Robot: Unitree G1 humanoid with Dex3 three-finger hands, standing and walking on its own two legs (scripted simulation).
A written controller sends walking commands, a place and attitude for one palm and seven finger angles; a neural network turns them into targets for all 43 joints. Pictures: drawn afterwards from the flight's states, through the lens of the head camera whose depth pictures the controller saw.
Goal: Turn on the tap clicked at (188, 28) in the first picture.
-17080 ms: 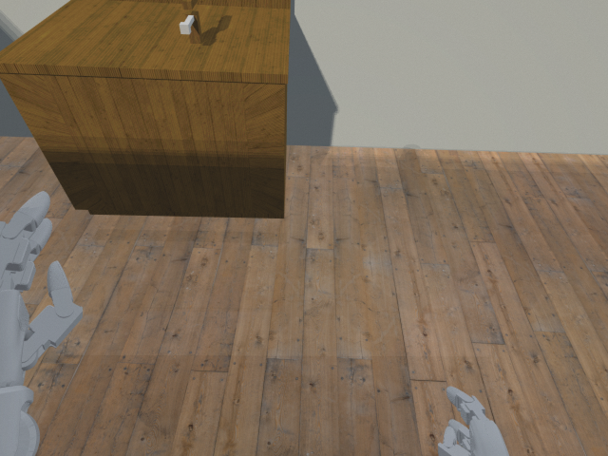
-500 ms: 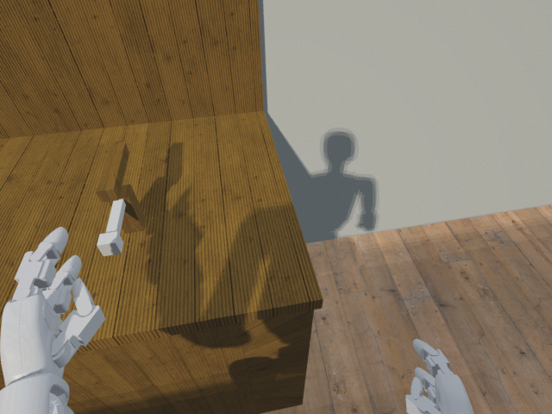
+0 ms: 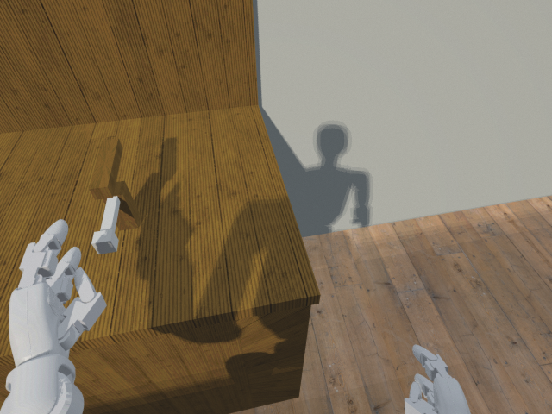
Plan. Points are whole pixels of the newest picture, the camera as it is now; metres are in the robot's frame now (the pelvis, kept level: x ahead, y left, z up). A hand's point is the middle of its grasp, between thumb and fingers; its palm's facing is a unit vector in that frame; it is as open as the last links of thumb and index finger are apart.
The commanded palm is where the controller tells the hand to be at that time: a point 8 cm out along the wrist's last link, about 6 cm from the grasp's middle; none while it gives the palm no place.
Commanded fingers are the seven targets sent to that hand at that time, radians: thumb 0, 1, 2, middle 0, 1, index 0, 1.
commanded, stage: reach beside the lever's end, fingers flat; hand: left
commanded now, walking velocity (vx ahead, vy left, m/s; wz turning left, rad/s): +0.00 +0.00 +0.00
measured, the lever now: (105, 241) +0.33 +0.32 +0.06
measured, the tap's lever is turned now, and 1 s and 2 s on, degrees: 0 0 0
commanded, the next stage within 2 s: push the lever round in 1.92 s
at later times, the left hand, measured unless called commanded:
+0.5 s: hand (94, 290) +0.23 +0.26 +0.11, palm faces +0.53 -0.84 -0.11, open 7.5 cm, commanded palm +0.19 +0.31 +0.10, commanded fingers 0.00 0.90 0.90 -0.18 -0.24 -0.18 -0.24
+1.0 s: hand (92, 271) +0.27 +0.30 +0.08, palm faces +0.54 -0.84 -0.09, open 7.7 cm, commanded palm +0.22 +0.34 +0.08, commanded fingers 0.00 0.90 0.90 -0.16 -0.17 -0.16 -0.17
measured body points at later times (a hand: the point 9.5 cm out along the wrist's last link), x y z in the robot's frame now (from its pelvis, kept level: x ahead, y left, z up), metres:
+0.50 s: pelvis -0.01 +0.00 +0.00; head -0.01 -0.01 +0.45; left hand +0.19 +0.30 +0.11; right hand +0.17 -0.23 -0.09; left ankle +0.00 +0.13 -0.72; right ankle -0.01 -0.10 -0.72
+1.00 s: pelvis -0.01 +0.01 +0.00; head +0.01 +0.00 +0.45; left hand +0.23 +0.34 +0.09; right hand +0.15 -0.24 -0.10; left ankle +0.00 +0.13 -0.72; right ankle -0.01 -0.10 -0.72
